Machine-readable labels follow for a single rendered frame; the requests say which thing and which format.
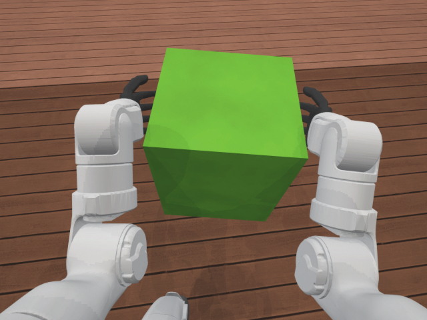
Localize right robot upper arm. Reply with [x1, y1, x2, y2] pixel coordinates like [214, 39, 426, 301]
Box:
[294, 236, 427, 320]

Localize robot left hand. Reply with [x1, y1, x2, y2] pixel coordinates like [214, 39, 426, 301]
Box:
[119, 75, 156, 135]

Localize carton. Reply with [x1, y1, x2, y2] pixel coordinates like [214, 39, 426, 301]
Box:
[143, 48, 308, 221]

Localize left robot forearm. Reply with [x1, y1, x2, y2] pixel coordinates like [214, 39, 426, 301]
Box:
[66, 99, 143, 268]

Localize left robot thigh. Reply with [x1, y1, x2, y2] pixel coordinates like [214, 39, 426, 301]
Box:
[142, 296, 187, 320]

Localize left robot shin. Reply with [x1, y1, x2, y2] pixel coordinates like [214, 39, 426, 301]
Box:
[166, 292, 183, 300]

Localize right robot forearm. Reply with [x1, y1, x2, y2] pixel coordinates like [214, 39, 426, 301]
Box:
[307, 112, 382, 281]

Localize left robot upper arm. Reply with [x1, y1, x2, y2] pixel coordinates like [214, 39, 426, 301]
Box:
[0, 223, 148, 320]

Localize robot right hand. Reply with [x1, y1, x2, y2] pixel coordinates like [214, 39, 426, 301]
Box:
[300, 87, 332, 147]

